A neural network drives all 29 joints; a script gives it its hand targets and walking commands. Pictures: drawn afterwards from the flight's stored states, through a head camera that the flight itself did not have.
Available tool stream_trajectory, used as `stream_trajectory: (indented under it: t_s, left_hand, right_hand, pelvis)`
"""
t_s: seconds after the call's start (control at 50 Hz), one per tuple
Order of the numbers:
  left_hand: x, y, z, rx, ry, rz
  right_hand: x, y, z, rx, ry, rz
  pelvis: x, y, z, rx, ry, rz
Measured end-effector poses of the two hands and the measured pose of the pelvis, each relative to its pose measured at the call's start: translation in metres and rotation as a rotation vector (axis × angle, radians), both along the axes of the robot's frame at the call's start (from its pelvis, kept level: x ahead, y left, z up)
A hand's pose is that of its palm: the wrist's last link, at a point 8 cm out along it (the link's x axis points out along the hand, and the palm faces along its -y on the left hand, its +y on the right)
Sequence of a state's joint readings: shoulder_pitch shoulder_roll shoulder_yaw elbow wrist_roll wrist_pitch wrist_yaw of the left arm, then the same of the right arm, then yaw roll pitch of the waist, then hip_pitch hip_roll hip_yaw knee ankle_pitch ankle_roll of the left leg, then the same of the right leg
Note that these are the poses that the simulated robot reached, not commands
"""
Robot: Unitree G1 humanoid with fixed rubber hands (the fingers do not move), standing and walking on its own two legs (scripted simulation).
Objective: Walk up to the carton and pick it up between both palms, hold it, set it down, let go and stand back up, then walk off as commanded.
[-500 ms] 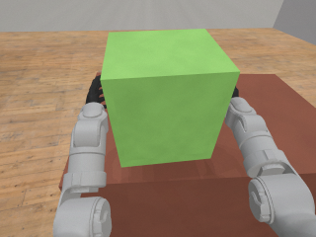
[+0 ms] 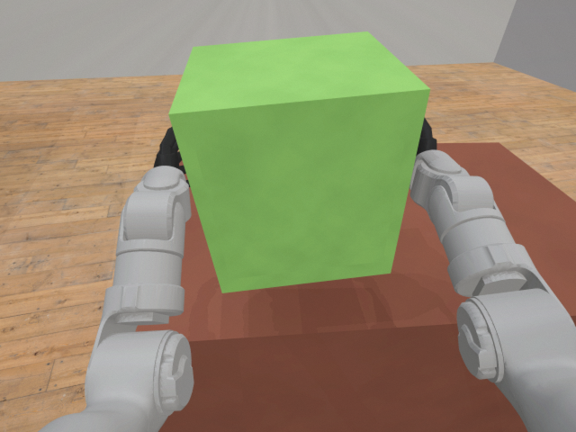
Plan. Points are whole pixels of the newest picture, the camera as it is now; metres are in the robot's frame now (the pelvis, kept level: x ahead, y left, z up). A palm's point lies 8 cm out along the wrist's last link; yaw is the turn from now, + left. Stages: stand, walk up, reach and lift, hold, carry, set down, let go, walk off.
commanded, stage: reach and lift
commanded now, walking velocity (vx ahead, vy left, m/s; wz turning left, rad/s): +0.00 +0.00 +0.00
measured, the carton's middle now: (294, 163) +0.42 +0.00 +0.24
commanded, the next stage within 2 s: hold in 1.00 s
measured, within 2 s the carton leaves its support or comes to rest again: neither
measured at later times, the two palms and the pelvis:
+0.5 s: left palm (167, 166) +0.39 +0.17 +0.25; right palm (417, 151) +0.40 -0.16 +0.26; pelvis +0.01 -0.01 +0.00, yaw +1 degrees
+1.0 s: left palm (167, 151) +0.38 +0.17 +0.27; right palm (430, 135) +0.39 -0.17 +0.29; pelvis +0.01 -0.01 +0.00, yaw +0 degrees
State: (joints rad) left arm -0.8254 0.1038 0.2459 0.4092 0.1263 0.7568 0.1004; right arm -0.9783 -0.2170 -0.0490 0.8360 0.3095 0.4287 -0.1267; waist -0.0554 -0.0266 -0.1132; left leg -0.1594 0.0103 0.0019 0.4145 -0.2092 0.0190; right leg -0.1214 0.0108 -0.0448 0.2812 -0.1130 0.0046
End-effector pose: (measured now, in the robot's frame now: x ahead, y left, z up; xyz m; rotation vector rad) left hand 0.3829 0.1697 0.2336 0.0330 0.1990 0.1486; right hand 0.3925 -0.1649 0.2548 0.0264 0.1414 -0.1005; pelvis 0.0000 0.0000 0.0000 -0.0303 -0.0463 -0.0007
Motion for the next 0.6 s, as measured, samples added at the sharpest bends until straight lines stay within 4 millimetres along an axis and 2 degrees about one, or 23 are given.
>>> stream_trajectory:
  t_s: [0.34,0.6]
  left_hand:
    - [0.004,0.004,0.008,0.005,0.031,0.015]
    - [0.005,-0.001,0.016,-0.021,0.019,0.007]
  right_hand:
    - [0.009,0.003,0.003,0.036,0.043,0.012]
    - [0.008,-0.001,0.017,0.035,0.04,0.002]
  pelvis:
    - [0.01,-0.002,0.0,-0.002,0.009,0.013]
    - [0.013,-0.009,0.0,-0.001,0.013,0.008]
